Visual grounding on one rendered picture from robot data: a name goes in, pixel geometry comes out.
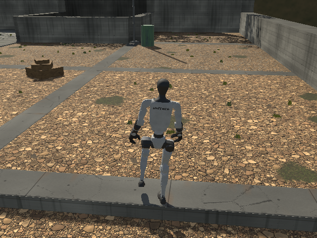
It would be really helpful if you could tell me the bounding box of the robot left upper arm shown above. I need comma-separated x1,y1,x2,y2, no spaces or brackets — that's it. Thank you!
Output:
136,99,152,126

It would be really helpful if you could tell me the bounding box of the robot left forearm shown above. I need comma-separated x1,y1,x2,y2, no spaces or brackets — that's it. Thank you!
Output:
131,118,141,136

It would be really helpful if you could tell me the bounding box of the robot right shin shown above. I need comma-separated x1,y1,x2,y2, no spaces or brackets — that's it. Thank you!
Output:
160,165,169,198

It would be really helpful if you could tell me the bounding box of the left robot hand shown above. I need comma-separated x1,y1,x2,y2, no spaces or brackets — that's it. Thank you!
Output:
129,133,140,144

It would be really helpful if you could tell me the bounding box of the robot right forearm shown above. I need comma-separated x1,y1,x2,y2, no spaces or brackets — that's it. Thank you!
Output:
176,122,183,136

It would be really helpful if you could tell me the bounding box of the right robot hand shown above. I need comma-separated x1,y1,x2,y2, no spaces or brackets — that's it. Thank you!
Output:
171,134,182,142

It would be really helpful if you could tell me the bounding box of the left robot foot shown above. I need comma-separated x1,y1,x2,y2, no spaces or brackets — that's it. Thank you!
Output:
138,180,145,187

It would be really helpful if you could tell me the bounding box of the robot right upper arm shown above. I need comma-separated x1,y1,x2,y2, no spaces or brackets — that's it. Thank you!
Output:
172,101,182,128

